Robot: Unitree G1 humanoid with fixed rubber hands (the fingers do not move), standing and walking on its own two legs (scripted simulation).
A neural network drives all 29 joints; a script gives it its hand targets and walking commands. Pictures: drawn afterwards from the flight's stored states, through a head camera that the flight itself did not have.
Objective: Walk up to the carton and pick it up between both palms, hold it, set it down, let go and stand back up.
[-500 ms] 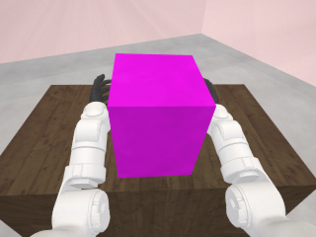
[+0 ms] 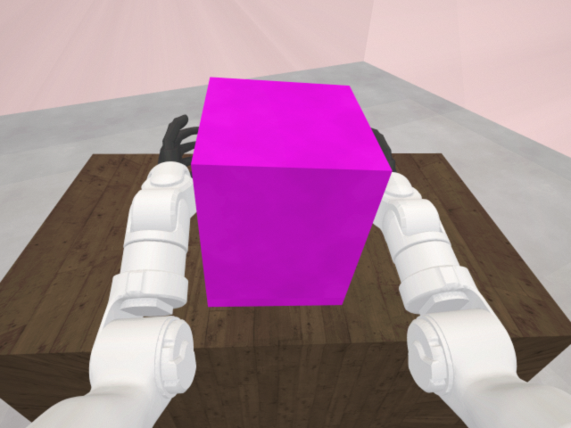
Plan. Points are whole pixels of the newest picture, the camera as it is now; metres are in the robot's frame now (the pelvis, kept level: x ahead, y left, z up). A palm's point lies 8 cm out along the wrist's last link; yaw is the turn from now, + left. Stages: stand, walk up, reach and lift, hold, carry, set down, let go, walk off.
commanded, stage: reach and lift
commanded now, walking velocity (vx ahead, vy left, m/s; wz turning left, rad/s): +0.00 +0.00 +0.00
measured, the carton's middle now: (278, 196) +0.39 +0.02 +0.17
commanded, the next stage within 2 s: hold in 0.50 s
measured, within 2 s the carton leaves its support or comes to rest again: neither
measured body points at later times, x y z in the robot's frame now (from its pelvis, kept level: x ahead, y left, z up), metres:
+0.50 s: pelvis +0.00 +0.00 +0.00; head -0.07 +0.01 +0.44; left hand +0.39 +0.17 +0.24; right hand +0.40 -0.12 +0.23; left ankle +0.01 +0.12 -0.75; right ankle +0.04 -0.11 -0.75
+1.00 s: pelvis -0.01 +0.00 +0.00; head -0.09 +0.01 +0.44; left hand +0.37 +0.17 +0.26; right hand +0.38 -0.13 +0.25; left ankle +0.01 +0.12 -0.75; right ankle +0.04 -0.11 -0.75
